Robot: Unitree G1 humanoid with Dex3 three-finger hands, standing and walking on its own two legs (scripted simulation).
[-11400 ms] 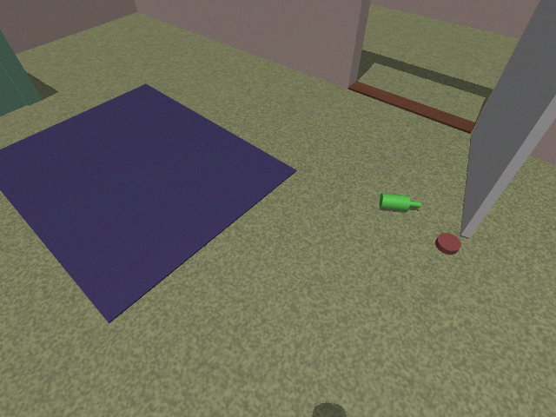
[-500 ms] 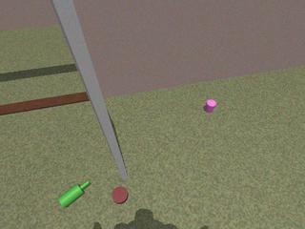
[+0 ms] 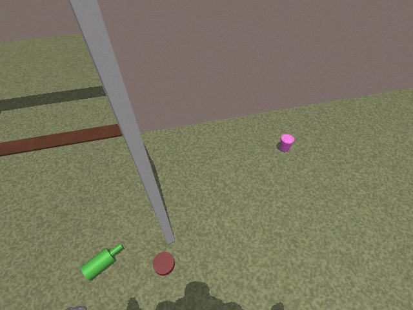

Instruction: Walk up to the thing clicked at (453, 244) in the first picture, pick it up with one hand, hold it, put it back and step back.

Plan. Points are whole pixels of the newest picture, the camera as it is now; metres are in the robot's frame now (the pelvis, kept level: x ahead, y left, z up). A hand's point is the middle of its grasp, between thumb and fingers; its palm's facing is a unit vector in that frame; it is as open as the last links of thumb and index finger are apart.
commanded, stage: walk up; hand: left
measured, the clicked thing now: (163, 263) +0.41 +0.24 -0.76
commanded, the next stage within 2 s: stand in 0.02 s
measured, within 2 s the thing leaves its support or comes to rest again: neither
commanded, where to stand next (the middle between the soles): +0.02 +0.01 m, yaw -1 degrees
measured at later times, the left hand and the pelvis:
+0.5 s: hand out of the picture +0.10 +0.24 -0.15, palm faces -0.02 -0.94 -0.35, open 7.4 cm; pelvis +0.03 -0.01 +0.01, yaw +0 degrees
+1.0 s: hand out of the picture +0.11 +0.24 -0.15, palm faces -0.02 -0.94 -0.35, open 7.4 cm; pelvis +0.03 -0.02 +0.01, yaw -1 degrees
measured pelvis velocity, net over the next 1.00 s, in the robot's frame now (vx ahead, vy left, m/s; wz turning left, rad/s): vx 0.03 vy -0.02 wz -0.01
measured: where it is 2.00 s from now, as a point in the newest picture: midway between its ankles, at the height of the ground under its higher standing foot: outside the picture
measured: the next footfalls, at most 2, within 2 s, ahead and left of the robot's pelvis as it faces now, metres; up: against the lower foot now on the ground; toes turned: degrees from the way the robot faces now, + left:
none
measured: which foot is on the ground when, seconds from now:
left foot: down 0.00-1.00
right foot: down 0.00-1.00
